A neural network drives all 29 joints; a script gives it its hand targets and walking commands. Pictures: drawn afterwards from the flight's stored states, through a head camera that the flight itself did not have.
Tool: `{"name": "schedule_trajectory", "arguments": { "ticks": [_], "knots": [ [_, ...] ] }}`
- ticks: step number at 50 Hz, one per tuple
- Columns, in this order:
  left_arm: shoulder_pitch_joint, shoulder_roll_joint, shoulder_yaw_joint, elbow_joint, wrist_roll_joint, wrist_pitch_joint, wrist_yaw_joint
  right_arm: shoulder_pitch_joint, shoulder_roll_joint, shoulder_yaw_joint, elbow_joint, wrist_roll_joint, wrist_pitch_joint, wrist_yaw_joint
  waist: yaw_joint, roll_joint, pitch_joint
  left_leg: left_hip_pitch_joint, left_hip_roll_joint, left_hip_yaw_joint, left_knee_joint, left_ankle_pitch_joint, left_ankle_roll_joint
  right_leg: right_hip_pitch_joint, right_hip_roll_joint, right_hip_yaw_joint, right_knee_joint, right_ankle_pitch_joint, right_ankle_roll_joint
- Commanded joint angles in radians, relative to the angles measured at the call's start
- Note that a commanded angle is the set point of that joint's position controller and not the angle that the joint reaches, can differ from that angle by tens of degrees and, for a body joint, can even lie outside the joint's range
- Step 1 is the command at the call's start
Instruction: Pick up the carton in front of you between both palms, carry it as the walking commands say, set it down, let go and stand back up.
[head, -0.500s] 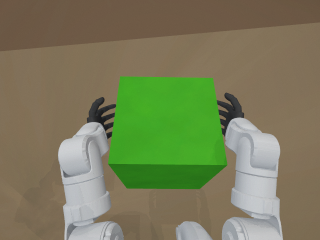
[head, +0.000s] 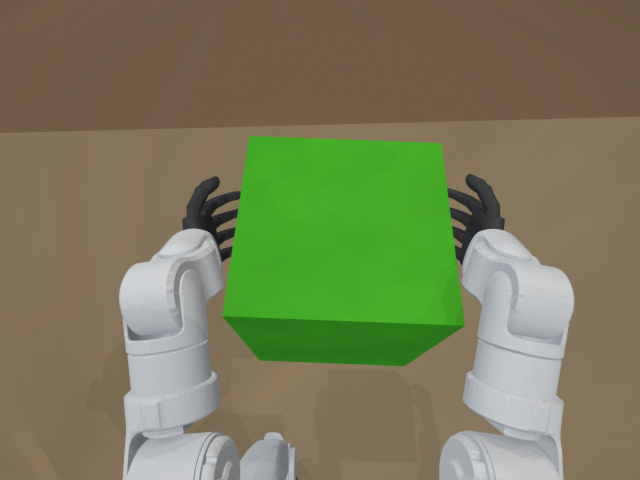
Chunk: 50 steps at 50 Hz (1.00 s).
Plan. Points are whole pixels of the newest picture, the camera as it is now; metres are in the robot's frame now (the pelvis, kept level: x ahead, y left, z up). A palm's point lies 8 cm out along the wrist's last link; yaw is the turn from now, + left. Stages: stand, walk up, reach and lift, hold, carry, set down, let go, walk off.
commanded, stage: carry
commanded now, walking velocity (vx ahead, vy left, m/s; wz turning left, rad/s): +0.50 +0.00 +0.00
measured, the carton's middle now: (337, 267) +0.37 +0.02 +0.07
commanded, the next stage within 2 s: none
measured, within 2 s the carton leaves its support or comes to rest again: neither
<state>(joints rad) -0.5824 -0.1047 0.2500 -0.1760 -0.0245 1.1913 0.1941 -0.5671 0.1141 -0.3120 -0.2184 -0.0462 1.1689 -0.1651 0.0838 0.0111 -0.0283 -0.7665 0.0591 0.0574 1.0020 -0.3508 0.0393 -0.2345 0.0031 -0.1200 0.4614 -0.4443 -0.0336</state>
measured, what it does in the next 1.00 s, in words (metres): climbs: left foot 0.03 m higher, then right foot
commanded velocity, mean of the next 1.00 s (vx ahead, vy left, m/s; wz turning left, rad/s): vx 0.50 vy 0.00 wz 0.00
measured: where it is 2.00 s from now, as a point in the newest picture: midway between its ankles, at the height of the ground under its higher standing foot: (353, 184)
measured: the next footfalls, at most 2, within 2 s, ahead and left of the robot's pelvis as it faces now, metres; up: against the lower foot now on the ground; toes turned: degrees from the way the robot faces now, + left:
left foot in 0.08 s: +0.24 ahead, +0.11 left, +0.03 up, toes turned +7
right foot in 0.48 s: +0.49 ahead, -0.10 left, +0.06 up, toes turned -7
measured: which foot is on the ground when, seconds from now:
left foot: up 0.00-0.06, down 0.08-0.50, up 0.52-0.88, down 0.90-1.00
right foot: down 0.00-0.12, up 0.14-0.46, down 0.48-0.90, up 0.92-1.00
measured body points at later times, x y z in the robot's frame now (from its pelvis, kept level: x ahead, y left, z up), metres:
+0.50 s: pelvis +0.32 +0.00 +0.02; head +0.33 -0.01 +0.48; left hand +0.68 +0.14 +0.18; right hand +0.68 -0.16 +0.18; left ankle +0.21 +0.11 -0.69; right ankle +0.45 -0.10 -0.68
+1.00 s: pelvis +0.63 +0.02 +0.07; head +0.65 +0.01 +0.52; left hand +0.99 +0.14 +0.20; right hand +0.97 -0.16 +0.20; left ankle +0.71 +0.09 -0.64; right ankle +0.50 -0.09 -0.56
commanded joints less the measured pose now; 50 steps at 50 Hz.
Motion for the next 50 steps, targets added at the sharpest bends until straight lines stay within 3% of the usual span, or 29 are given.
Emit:
{"name": "schedule_trajectory", "arguments": {
  "ticks": [1, 2, 4, 5, 6, 7, 9, 10, 12, 16, 18, 21, 23, 24, 25, 26, 27, 29, 30, 31, 33, 38, 42, 44, 45, 46, 47, 48, 50],
  "knots": [
    [-0.616, -0.699, -0.629, -0.088, -0.236, -0.018, -0.056, -0.532, 0.642, 0.615, 0.018, 0.177, 0.014, 0.001, -0.013, -0.16, -0.377, 0.123, -0.05, 0.105, -0.231, 0.025, 0.004, 0.26, -0.213, 0.155, -0.107, 0.49, -0.155],
    [-0.602, -0.691, -0.617, -0.07, -0.219, -0.012, -0.054, -0.529, 0.644, 0.617, 0.032, 0.182, 0.02, 0.006, -0.031, -0.176, -0.38, 0.214, -0.09, 0.157, -0.283, 0.008, 0.013, 0.237, -0.209, 0.124, -0.065, 0.601, -0.135],
    [-0.589, -0.683, -0.6, -0.048, -0.196, -0.003, -0.052, -0.524, 0.656, 0.614, 0.067, 0.191, 0.024, 0.013, -0.137, -0.129, -0.48, 0.624, -0.158, 0.208, -0.41, 0.092, 0.049, 0.108, -0.166, -0.001, 0.211, 0.838, -0.058],
    [-0.597, -0.675, -0.588, -0.047, -0.175, 0.0, -0.049, -0.498, 0.655, 0.605, 0.081, 0.192, 0.024, 0.016, -0.203, -0.018, -0.568, 0.897, -0.021, -0.018, -0.439, -0.028, 0.085, -0.075, -0.132, -0.008, 0.445, 0.602, -0.01],
    [-0.584, -0.679, -0.564, -0.046, -0.158, 0.002, -0.05, -0.537, 0.648, 0.603, 0.089, 0.2, 0.018, 0.014, -0.182, 0.298, -0.624, 1.064, 0.256, -0.629, -0.598, -0.138, 0.246, -0.38, 0.023, 0.027, 0.719, 0.169, 0.042],
    [-0.632, -0.671, -0.554, -0.06, -0.15, -0.002, -0.045, -0.549, 0.694, 0.629, 0.077, 0.225, 0.017, 0.022, -0.18, 0.27, -0.551, 1.074, 0.28, -0.785, -0.678, 0.035, 0.29, -0.538, 0.07, 0.118, 0.901, -0.082, 0.025],
    [-0.611, -0.707, -0.521, -0.044, -0.122, -0.011, -0.037, -0.667, 0.766, 0.702, -0.012, 0.307, 0.007, 0.041, -0.184, 0.016, -0.49, 0.978, 0.266, -0.565, -0.543, 0.338, 0.266, -0.623, -0.009, 0.155, 1.033, -0.036, -0.011],
    [-0.612, -0.721, -0.516, -0.042, -0.108, -0.019, -0.035, -0.722, 0.797, 0.732, -0.04, 0.345, -0.003, 0.052, -0.17, -0.023, -0.476, 0.93, 0.244, -0.485, -0.541, 0.351, 0.227, -0.62, -0.03, 0.162, 0.992, -0.009, -0.019],
    [-0.615, -0.731, -0.522, -0.06, -0.089, -0.036, -0.032, -0.787, 0.836, 0.772, -0.09, 0.4, -0.024, 0.066, -0.139, 0.037, -0.485, 0.888, 0.214, -0.383, -0.585, 0.228, 0.179, -0.581, -0.05, 0.151, 0.891, 0.027, -0.025],
    [-0.621, -0.684, -0.545, -0.11, -0.081, -0.047, -0.016, -0.741, 0.785, 0.758, -0.097, 0.413, -0.03, 0.066, -0.149, 0.089, -0.45, 0.873, 0.202, -0.27, -0.635, 0.21, 0.203, -0.607, -0.069, 0.098, 0.682, 0.051, -0.01],
    [-0.591, -0.65, -0.55, -0.108, -0.082, -0.035, -0.011, -0.672, 0.741, 0.731, -0.056, 0.388, -0.017, 0.059, -0.149, 0.107, -0.423, 0.821, 0.186, -0.189, -0.652, 0.24, 0.188, -0.527, -0.075, 0.077, 0.489, 0.087, -0.006],
    [-0.564, -0.629, -0.553, -0.076, -0.095, -0.007, -0.017, -0.597, 0.695, 0.685, 0.016, 0.334, 0.01, 0.049, -0.137, 0.144, -0.385, 0.76, 0.162, -0.09, -0.646, 0.329, 0.145, -0.355, -0.01, -0.047, 0.26, 0.134, -0.005],
    [-0.554, -0.631, -0.545, -0.031, -0.103, 0.007, -0.026, -0.569, 0.671, 0.652, 0.056, 0.291, 0.025, 0.043, -0.068, 0.129, -0.406, 0.686, 0.136, 0.002, -0.473, 0.547, 0.093, -0.09, 0.075, -0.15, 0.128, 0.189, -0.022],
    [-0.545, -0.63, -0.536, 0.004, -0.104, 0.011, -0.029, -0.553, 0.665, 0.638, 0.074, 0.269, 0.032, 0.04, -0.023, 0.062, -0.485, 0.586, 0.095, 0.07, -0.284, 0.623, 0.045, 0.174, 0.069, -0.109, 0.118, 0.175, -0.05],
    [-0.52, -0.624, -0.525, 0.023, -0.101, 0.013, -0.03, -0.567, 0.652, 0.621, 0.078, 0.249, 0.04, 0.037, 0.025, -0.087, -0.56, 0.37, 0.031, 0.085, -0.01, 0.364, -0.011, 0.388, -0.144, 0.277, 0.021, -0.082, -0.108],
    [-0.542, -0.625, -0.526, 0.03, -0.102, 0.012, -0.027, -0.557, 0.655, 0.599, 0.077, 0.226, 0.045, 0.031, 0.002, -0.356, -0.546, 0.059, -0.126, 0.028, 0.202, -0.144, -0.034, 0.514, -0.342, 0.773, -0.128, -0.019, -0.245],
    [-0.577, -0.662, -0.543, 0.013, -0.121, 0.015, -0.033, -0.609, 0.661, 0.595, 0.088, 0.216, 0.045, 0.026, 0.005, -0.257, -0.497, -0.052, -0.098, -0.071, 0.368, -0.197, -0.002, 0.508, -0.351, 0.805, -0.125, 0.093, -0.278],
    [-0.685, -0.757, -0.619, -0.058, -0.206, 0.004, -0.057, -0.587, 0.712, 0.568, 0.098, 0.195, 0.035, 0.025, 0.006, -0.029, -0.461, -0.1, -0.038, -0.09, 0.45, -0.114, 0.021, 0.411, -0.318, 0.594, -0.019, 0.384, -0.251],
    [-0.751, -0.804, -0.645, -0.088, -0.244, -0.007, -0.071, -0.603, 0.738, 0.566, 0.093, 0.184, 0.025, 0.027, -0.007, -0.019, -0.454, -0.087, -0.017, -0.091, 0.406, -0.078, 0.024, 0.371, -0.297, 0.516, -0.024, 0.386, -0.216],
    [-0.799, -0.836, -0.667, -0.109, -0.274, -0.019, -0.083, -0.616, 0.759, 0.571, 0.087, 0.175, 0.016, 0.028, -0.024, -0.052, -0.463, -0.061, -0.004, -0.092, 0.367, -0.06, 0.024, 0.347, -0.279, 0.462, -0.044, 0.312, -0.189],
    [-0.826, -0.861, -0.693, -0.13, -0.311, -0.038, -0.096, -0.639, 0.771, 0.595, 0.052, 0.172, -0.001, 0.027, -0.033, -0.098, -0.456, -0.064, -0.005, -0.069, 0.329, -0.046, 0.019, 0.322, -0.274, 0.415, -0.078, 0.255, -0.185],
    [-0.715, -0.763, -0.665, -0.133, -0.292, -0.044, -0.073, -0.593, 0.684, 0.616, -0.011, 0.173, -0.01, 0.0, -0.017, -0.104, -0.413, -0.076, 0.024, -0.012, 0.039, 0.007, -0.008, 0.324, -0.253, 0.274, -0.127, 0.323, -0.203],
    [-0.608, -0.686, -0.614, -0.076, -0.224, -0.018, -0.051, -0.538, 0.639, 0.618, 0.021, 0.186, 0.015, 0.001, -0.015, -0.165, -0.366, 0.139, -0.065, 0.135, -0.256, 0.028, 0.01, 0.267, -0.209, 0.134, -0.1, 0.544, -0.145],
    [-0.586, -0.67, -0.591, -0.048, -0.197, -0.006, -0.046, -0.533, 0.647, 0.614, 0.054, 0.193, 0.024, 0.007, -0.103, -0.167, -0.431, 0.459, -0.16, 0.231, -0.396, 0.079, 0.037, 0.184, -0.184, 0.021, 0.124, 0.852, -0.082],
    [-0.58, -0.665, -0.583, -0.039, -0.18, -0.002, -0.045, -0.512, 0.644, 0.605, 0.081, 0.193, 0.025, 0.009, -0.167, -0.093, -0.53, 0.76, -0.127, 0.154, -0.408, 0.085, 0.063, 0.052, -0.152, -0.017, 0.312, 0.812, -0.036],
    [-0.583, -0.665, -0.565, -0.036, -0.16, 0.002, -0.043, -0.51, 0.634, 0.593, 0.091, 0.19, 0.024, 0.009, -0.187, 0.136, -0.636, 1.006, 0.159, -0.37, -0.517, -0.181, 0.186, -0.223, -0.069, -0.003, 0.608, 0.477, 0.032],
    [-0.596, -0.659, -0.546, -0.041, -0.146, 0.002, -0.043, -0.54, 0.669, 0.61, 0.098, 0.21, 0.02, 0.014, -0.186, 0.298, -0.584, 1.096, 0.279, -0.766, -0.669, -0.048, 0.283, -0.492, 0.09, 0.063, 0.796, -0.085, 0.044],
    [-0.624, -0.683, -0.544, -0.039, -0.14, -0.003, -0.039, -0.564, 0.696, 0.632, 0.059, 0.237, 0.018, 0.023, -0.176, 0.201, -0.534, 1.073, 0.288, -0.726, -0.632, 0.096, 0.301, -0.581, 0.044, 0.148, 0.955, -0.093, 0.007],
    [-0.613, -0.721, -0.519, -0.034, -0.115, -0.013, -0.037, -0.689, 0.782, 0.708, -0.008, 0.316, 0.003, 0.047, -0.177, -0.003, -0.484, 0.946, 0.255, -0.522, -0.544, 0.333, 0.246, -0.616, -0.021, 0.16, 0.992, -0.023, -0.017]
  ]
}}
